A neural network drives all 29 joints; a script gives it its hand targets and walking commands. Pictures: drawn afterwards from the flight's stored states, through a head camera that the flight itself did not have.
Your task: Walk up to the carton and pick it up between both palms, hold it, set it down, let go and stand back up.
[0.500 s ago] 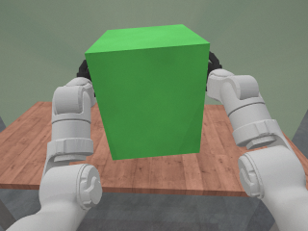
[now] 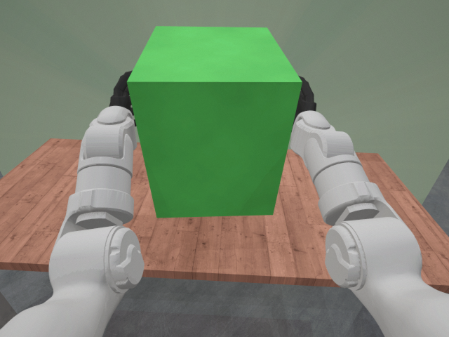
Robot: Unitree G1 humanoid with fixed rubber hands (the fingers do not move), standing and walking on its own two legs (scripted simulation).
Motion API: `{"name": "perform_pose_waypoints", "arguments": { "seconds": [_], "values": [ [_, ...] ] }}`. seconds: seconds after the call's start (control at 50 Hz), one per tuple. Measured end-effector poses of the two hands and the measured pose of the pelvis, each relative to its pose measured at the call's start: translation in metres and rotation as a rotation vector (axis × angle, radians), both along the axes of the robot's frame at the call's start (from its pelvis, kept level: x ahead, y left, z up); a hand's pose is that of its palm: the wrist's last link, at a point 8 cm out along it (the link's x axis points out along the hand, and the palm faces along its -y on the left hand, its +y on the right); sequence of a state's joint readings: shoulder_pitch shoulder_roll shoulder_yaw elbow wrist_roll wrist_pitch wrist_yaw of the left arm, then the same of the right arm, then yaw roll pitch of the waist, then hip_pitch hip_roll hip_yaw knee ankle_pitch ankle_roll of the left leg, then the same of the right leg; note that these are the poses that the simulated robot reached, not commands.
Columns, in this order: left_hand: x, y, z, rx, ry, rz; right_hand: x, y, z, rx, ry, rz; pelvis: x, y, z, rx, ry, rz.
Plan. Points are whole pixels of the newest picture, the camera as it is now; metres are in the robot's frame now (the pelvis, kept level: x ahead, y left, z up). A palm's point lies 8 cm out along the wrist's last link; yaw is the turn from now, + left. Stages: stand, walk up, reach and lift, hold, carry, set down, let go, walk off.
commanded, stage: set down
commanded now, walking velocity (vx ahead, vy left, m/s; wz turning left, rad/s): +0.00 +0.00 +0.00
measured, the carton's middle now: (213, 119) +0.44 -0.01 +0.27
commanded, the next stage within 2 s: none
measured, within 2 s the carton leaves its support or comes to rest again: neither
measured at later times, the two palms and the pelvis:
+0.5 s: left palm (140, 146) +0.43 +0.12 +0.22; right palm (301, 149) +0.39 -0.18 +0.23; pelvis +0.01 +0.01 +0.00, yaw -2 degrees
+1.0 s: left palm (152, 149) +0.44 +0.11 +0.21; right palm (307, 155) +0.40 -0.19 +0.21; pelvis +0.01 +0.00 +0.00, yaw -2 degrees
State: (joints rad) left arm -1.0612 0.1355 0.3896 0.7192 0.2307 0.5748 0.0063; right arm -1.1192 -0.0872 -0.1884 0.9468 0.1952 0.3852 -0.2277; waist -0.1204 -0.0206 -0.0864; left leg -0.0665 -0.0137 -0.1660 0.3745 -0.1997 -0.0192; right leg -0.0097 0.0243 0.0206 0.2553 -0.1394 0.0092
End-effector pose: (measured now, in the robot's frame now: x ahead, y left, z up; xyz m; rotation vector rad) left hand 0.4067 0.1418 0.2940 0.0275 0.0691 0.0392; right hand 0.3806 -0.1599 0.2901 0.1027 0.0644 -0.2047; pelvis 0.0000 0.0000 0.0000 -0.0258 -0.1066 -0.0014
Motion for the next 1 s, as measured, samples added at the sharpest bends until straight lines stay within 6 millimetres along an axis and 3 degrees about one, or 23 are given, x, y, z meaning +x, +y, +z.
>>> {"name": "perform_pose_waypoints", "arguments": {
  "seconds": [0.18, 0.36, 0.76, 1.0],
  "values": [
    [0.015, -0.003, -0.039, 0.012, 0.010, -0.013, 0.010, -0.003, -0.040, -0.035, 0.007, -0.013, 0.006, 0.004, -0.001, -0.010, 0.011, -0.003],
    [0.019, -0.012, -0.067, 0.004, 0.042, -0.029, 0.010, -0.011, -0.060, -0.063, 0.036, -0.028, 0.009, 0.010, -0.002, -0.014, 0.042, -0.026],
    [0.027, -0.024, -0.067, 0.021, 0.078, -0.035, 0.014, -0.022, -0.064, -0.025, 0.060, -0.040, 0.004, 0.006, 0.000, 0.001, 0.068, -0.034],
    [0.037, -0.035, -0.086, 0.012, 0.097, -0.065, 0.015, -0.032, -0.081, -0.018, 0.077, -0.072, 0.006, 0.003, 0.001, 0.004, 0.088, -0.035]
  ]
}}
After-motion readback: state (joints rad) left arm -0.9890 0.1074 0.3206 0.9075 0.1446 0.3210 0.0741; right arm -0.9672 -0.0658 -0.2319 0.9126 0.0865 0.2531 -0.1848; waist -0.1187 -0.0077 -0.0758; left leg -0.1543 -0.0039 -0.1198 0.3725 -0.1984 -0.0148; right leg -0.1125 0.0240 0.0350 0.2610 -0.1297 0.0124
